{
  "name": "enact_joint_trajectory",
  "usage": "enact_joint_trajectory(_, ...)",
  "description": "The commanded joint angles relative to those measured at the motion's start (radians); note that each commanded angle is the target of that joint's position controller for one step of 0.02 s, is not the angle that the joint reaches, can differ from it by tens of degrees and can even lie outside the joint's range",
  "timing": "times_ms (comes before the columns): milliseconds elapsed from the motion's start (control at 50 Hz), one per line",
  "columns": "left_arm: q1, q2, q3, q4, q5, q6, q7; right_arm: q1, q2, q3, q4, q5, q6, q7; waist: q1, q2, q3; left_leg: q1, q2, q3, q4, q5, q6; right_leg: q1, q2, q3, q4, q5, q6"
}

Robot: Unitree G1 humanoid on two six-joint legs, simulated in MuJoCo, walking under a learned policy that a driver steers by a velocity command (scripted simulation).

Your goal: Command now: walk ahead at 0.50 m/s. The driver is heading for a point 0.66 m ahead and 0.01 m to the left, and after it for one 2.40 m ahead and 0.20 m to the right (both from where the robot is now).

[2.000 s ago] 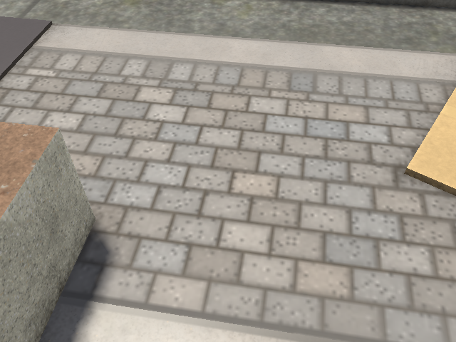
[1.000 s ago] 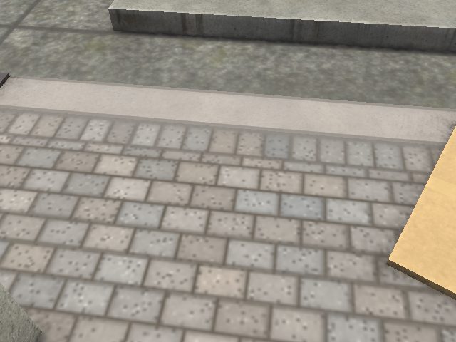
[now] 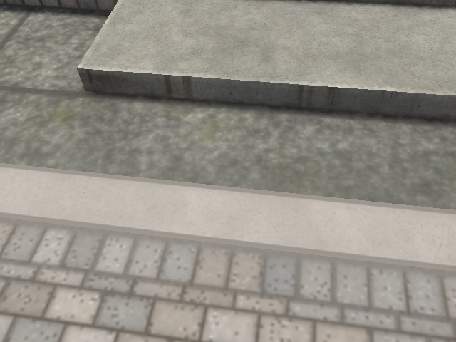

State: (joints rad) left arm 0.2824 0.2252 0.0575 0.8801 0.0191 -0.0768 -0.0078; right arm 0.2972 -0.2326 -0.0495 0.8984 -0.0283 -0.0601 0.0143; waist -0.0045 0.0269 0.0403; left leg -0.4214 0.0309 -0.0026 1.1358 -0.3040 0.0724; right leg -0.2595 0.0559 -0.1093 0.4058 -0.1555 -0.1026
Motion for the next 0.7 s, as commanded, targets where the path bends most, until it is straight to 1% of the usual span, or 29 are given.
enact_joint_trajectory(20, 0.073, 0.078, 0.011, -0.009, -0.011, -0.033, 0.002, 0.086, -0.027, -0.005, -0.022, -0.012, 0.019, 0.015, -0.031, -0.077, -0.03, -0.102, 0.06, -0.016, -0.028, 0.061, -0.02, 0.086, -0.268, 0.273, -0.27, 0.146, -0.106)
enact_joint_trajectory(40, 0.086, 0.086, 0.011, 0.0, -0.012, -0.035, 0.003, 0.052, -0.029, -0.005, -0.029, -0.012, 0.023, 0.016, -0.031, -0.072, -0.002, -0.135, 0.065, -0.005, -0.058, 0.09, -0.031, 0.084, -0.266, 0.247, -0.278, 0.234, -0.104)
enact_joint_trajectory(60, 0.103, 0.088, 0.009, 0.009, -0.011, -0.035, 0.003, 0.021, -0.03, -0.005, -0.036, -0.012, 0.025, 0.014, -0.028, -0.068, 0.012, -0.159, 0.068, 0.008, -0.093, 0.119, -0.041, 0.094, -0.261, 0.214, -0.269, 0.369, -0.1)
enact_joint_trajectory(100, 0.134, 0.083, 0.002, 0.029, -0.011, -0.032, 0.003, -0.027, -0.021, 0.001, -0.044, -0.007, 0.026, 0.01, -0.025, -0.082, 0.01, -0.161, 0.059, 0.034, -0.18, 0.171, -0.057, 0.112, -0.232, 0.135, -0.223, 0.641, -0.079)
enact_joint_trajectory(120, 0.142, 0.081, -0.002, 0.035, -0.011, -0.029, 0.004, -0.053, -0.014, 0.005, -0.048, -0.002, 0.025, 0.008, -0.02, -0.091, 0.004, -0.143, 0.049, 0.048, -0.239, 0.199, -0.061, 0.115, -0.215, 0.103, -0.204, 0.71, -0.063)
enact_joint_trajectory(140, 0.151, 0.078, -0.005, 0.042, -0.012, -0.027, 0.006, -0.08, -0.006, 0.011, -0.051, 0.003, 0.024, 0.006, -0.013, -0.102, -0.001, -0.12, 0.037, 0.06, -0.296, 0.227, -0.06, 0.119, -0.203, 0.082, -0.19, 0.748, -0.05)
enact_joint_trajectory(180, 0.178, 0.078, -0.011, 0.058, -0.012, -0.022, 0.011, -0.126, 0.003, 0.019, -0.053, 0.007, 0.022, 0.0, 0.01, -0.116, -0.01, -0.083, 0.014, 0.08, -0.391, 0.278, -0.052, 0.149, -0.197, 0.065, -0.168, 0.78, -0.035)
enact_joint_trajectory(240, 0.203, 0.071, -0.017, 0.085, -0.004, -0.011, 0.02, -0.151, -0.004, 0.023, -0.045, 0.006, 0.018, -0.013, 0.028, -0.126, -0.016, -0.05, -0.008, 0.081, -0.474, 0.273, -0.035, 0.218, -0.22, 0.076, -0.115, 0.781, -0.045)
enact_joint_trajectory(280, 0.191, 0.072, -0.018, 0.096, 0.0, -0.004, 0.027, -0.129, -0.017, 0.02, -0.031, 0.003, 0.01, -0.023, 0.018, -0.129, -0.016, -0.002, -0.023, 0.072, -0.526, 0.211, -0.014, 0.244, -0.244, 0.099, -0.055, 0.786, -0.058)
enact_joint_trajectory(300, 0.181, 0.073, -0.018, 0.1, -0.001, -0.002, 0.031, -0.09, -0.023, 0.017, -0.013, 0.003, 0.004, -0.028, 0.004, -0.126, -0.021, 0.043, -0.035, 0.07, -0.577, 0.196, 0.001, 0.256, -0.247, 0.113, -0.008, 0.789, -0.056)
enact_joint_trajectory(320, 0.164, 0.075, -0.017, 0.105, -0.007, 0.0, 0.034, -0.021, -0.026, 0.013, 0.017, 0.0, -0.007, -0.034, -0.032, -0.1, -0.035, 0.129, -0.044, 0.067, -0.684, 0.262, 0.015, 0.254, -0.23, 0.111, 0.073, 0.761, -0.037)
enact_joint_trajectory(340, 0.171, 0.078, -0.017, 0.107, -0.013, -0.003, 0.035, 0.055, -0.057, 0.005, 0.044, -0.009, -0.025, -0.039, -0.057, -0.045, -0.079, 0.272, 0.015, 0.012, -0.747, 0.543, 0.029, 0.203, -0.192, 0.1, 0.181, 0.619, -0.006)
enact_joint_trajectory(360, 0.241, 0.036, -0.028, 0.095, -0.023, -0.006, 0.041, 0.14, -0.13, -0.01, 0.062, -0.02, -0.035, -0.04, -0.033, 0.072, -0.19, 0.496, 0.215, -0.141, -0.641, 1.064, 0.092, 0.065, -0.133, 0.067, 0.352, 0.194, 0.024)
enact_joint_trajectory(380, 0.348, -0.022, -0.037, 0.137, -0.056, 0.016, 0.039, 0.148, -0.106, -0.006, 0.068, 0.005, -0.022, -0.039, -0.025, 0.196, -0.308, 0.579, 0.385, -0.335, -0.658, 1.245, 0.278, -0.04, -0.005, 0.059, 0.555, -0.417, 0.047)
enact_joint_trajectory(400, 0.282, 0.038, -0.02, 0.142, -0.027, 0.041, 0.042, 0.106, -0.064, 0.008, 0.055, 0.03, -0.012, -0.033, -0.023, 0.097, -0.266, 0.477, 0.361, -0.336, -0.721, 1.031, 0.286, -0.064, -0.017, 0.127, 0.609, -0.519, 0.053)
enact_joint_trajectory(420, 0.204, 0.038, -0.016, 0.127, -0.002, 0.052, 0.038, 0.033, -0.05, 0.014, 0.047, 0.029, -0.004, -0.035, -0.008, 0.073, -0.158, 0.369, 0.32, -0.296, -0.783, 0.825, 0.259, -0.092, -0.029, 0.141, 0.623, -0.487, 0.059)
enact_joint_trajectory(440, 0.159, 0.02, -0.017, 0.125, 0.01, 0.06, 0.033, -0.018, -0.029, 0.024, 0.043, 0.021, 0.003, -0.041, 0.012, 0.039, -0.094, 0.278, 0.28, -0.253, -0.836, 0.671, 0.22, -0.084, -0.051, 0.151, 0.587, -0.427, 0.067)
enact_joint_trajectory(460, 0.14, 0.007, -0.019, 0.127, 0.012, 0.071, 0.031, -0.054, -0.019, 0.029, 0.041, 0.017, 0.009, -0.049, 0.036, 0.043, -0.054, 0.194, 0.238, -0.201, -0.878, 0.568, 0.182, -0.045, -0.07, 0.153, 0.524, -0.374, 0.079)
enact_joint_trajectory(480, 0.163, -0.015, -0.025, 0.142, 0.012, 0.08, 0.03, -0.076, -0.016, 0.031, 0.046, 0.014, 0.013, -0.054, 0.056, 0.064, -0.05, 0.145, 0.199, -0.155, -0.894, 0.498, 0.15, 0.005, -0.071, 0.139, 0.467, -0.339, 0.089)
enact_joint_trajectory(500, 0.178, -0.025, -0.029, 0.16, 0.009, 0.087, 0.033, -0.071, -0.017, 0.032, 0.052, 0.008, 0.014, -0.053, 0.058, 0.065, -0.06, 0.14, 0.178, -0.132, -0.896, 0.458, 0.134, 0.033, -0.062, 0.122, 0.414, -0.324, 0.096)
enact_joint_trajectory(520, 0.18, -0.026, -0.031, 0.17, 0.004, 0.093, 0.038, -0.057, -0.023, 0.031, 0.061, 0.006, 0.014, -0.052, 0.053, 0.065, -0.071, 0.146, 0.171, -0.126, -0.897, 0.414, 0.128, 0.047, -0.057, 0.112, 0.369, -0.318, 0.099)
enact_joint_trajectory(560, 0.159, -0.022, -0.033, 0.181, -0.002, 0.103, 0.044, -0.04, -0.041, 0.027, 0.076, 0.009, 0.017, -0.049, 0.04, 0.07, -0.079, 0.143, 0.168, -0.134, -0.914, 0.242, 0.119, 0.069, -0.059, 0.104, 0.287, -0.278, 0.098)
enact_joint_trajectory(580, 0.148, -0.021, -0.035, 0.185, -0.003, 0.106, 0.046, -0.04, -0.05, 0.025, 0.082, 0.011, 0.022, -0.048, 0.036, 0.075, -0.072, 0.127, 0.164, -0.141, -0.927, 0.125, 0.111, 0.082, -0.061, 0.098, 0.248, -0.242, 0.095)
enact_joint_trajectory(620, 0.151, -0.025, -0.039, 0.201, 0.001, 0.106, 0.045, -0.059, -0.059, 0.02, 0.087, 0.021, 0.038, -0.045, 0.048, 0.072, -0.039, 0.056, 0.145, -0.143, -0.946, -0.107, 0.075, 0.145, -0.058, 0.077, 0.131, -0.137, 0.083)
enact_joint_trajectory(640, 0.151, -0.019, -0.041, 0.206, 0.005, 0.103, 0.044, -0.051, -0.059, 0.017, 0.094, 0.025, 0.046, -0.044, 0.045, 0.058, -0.012, 0.017, 0.137, -0.148, -0.96, -0.197, 0.044, 0.167, -0.067, 0.087, 0.075, -0.102, 0.074)
enact_joint_trajectory(660, 0.146, -0.007, -0.043, 0.202, 0.013, 0.097, 0.044, -0.038, -0.053, 0.016, 0.101, 0.026, 0.053, -0.043, 0.04, 0.038, 0.021, -0.006, 0.126, -0.15, -0.962, -0.244, 0.007, 0.164, -0.102, 0.13, 0.01, -0.096, 0.064)
enact_joint_trajectory(680, 0.141, 0.013, -0.043, 0.198, 0.014, 0.087, 0.045, -0.022, -0.044, 0.014, 0.105, 0.029, 0.058, -0.042, 0.021, 0.011, 0.047, 0.002, 0.099, -0.136, -0.948, -0.216, -0.02, 0.119, -0.142, 0.184, -0.042, -0.152, 0.054)
enact_joint_trajectory(700, 0.119, 0.017, -0.044, 0.207, -0.001, 0.081, 0.044, -0.017, -0.025, 0.014, 0.106, 0.035, 0.062, -0.038, -0.002, -0.087, 0.093, 0.087, 0.051, -0.081, -0.913, -0.107, -0.028, -0.029, -0.149, 0.215, -0.079, -0.241, 0.047)
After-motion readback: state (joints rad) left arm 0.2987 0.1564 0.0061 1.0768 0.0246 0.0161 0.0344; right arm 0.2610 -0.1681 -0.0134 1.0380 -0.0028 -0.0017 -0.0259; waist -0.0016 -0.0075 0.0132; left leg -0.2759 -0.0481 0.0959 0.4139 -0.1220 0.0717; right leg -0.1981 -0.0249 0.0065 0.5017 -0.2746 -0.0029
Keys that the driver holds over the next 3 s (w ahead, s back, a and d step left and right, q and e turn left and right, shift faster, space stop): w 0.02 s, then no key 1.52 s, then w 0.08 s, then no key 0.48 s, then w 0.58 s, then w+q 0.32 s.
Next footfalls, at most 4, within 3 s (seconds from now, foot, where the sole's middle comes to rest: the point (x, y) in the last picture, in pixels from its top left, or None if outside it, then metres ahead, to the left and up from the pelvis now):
0.34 left None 0.29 0.09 -0.78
0.66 right None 0.21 -0.11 -0.78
2.44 right None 0.34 -0.12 -0.78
2.92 left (237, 279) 0.68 0.03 -0.78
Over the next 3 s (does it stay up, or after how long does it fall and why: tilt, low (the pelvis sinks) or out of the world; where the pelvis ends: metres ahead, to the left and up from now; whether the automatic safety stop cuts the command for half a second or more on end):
stays up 0.57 -0.02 -0.02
